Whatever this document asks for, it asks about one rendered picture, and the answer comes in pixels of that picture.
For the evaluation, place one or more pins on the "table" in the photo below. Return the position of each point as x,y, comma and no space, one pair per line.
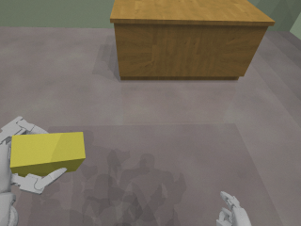
186,40

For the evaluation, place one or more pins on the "left robot hand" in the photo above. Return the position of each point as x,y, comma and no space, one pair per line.
31,183

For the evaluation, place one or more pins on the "right robot hand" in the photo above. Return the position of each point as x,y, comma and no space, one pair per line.
237,215

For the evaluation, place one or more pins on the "left robot forearm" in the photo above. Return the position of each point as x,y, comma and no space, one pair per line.
8,214

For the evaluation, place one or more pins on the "sponge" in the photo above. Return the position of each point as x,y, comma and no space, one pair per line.
41,154

